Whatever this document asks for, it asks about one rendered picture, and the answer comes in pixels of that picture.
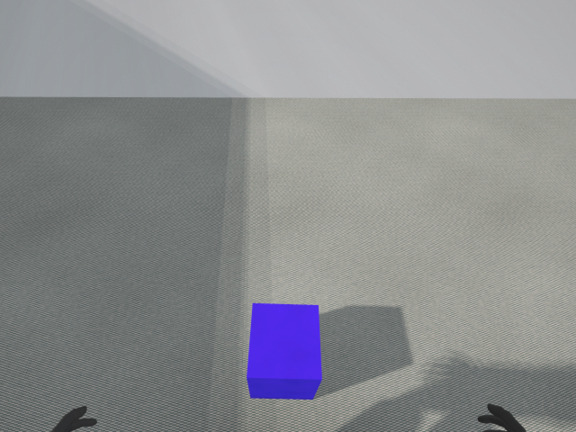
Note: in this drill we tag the robot left hand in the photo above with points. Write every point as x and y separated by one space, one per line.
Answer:
73 421

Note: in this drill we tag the robot right hand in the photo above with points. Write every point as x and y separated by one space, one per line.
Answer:
501 418

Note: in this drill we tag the carton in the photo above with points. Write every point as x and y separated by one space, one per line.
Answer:
284 359

